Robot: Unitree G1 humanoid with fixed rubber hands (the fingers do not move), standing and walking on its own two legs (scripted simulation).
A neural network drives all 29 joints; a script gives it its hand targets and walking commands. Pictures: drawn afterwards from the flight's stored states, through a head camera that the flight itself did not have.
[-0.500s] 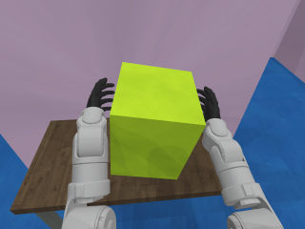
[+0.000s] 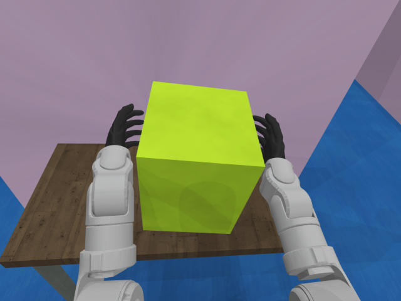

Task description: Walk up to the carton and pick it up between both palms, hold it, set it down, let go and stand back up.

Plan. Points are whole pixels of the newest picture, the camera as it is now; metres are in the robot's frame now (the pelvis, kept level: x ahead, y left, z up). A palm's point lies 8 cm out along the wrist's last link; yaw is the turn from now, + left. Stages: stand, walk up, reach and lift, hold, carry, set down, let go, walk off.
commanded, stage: hold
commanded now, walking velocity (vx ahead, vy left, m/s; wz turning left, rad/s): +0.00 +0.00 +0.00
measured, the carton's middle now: (193, 162) +0.39 +0.00 +0.09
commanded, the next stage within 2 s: none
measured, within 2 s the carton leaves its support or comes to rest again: neither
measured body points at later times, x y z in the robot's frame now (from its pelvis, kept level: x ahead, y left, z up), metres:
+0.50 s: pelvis +0.01 -0.01 +0.00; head -0.03 +0.05 +0.44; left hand +0.37 +0.16 +0.15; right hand +0.38 -0.13 +0.17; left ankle +0.04 +0.12 -0.75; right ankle +0.00 -0.12 -0.75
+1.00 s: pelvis +0.00 -0.01 +0.00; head -0.05 +0.03 +0.45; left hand +0.37 +0.16 +0.19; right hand +0.37 -0.14 +0.19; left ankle +0.04 +0.12 -0.75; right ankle +0.00 -0.12 -0.75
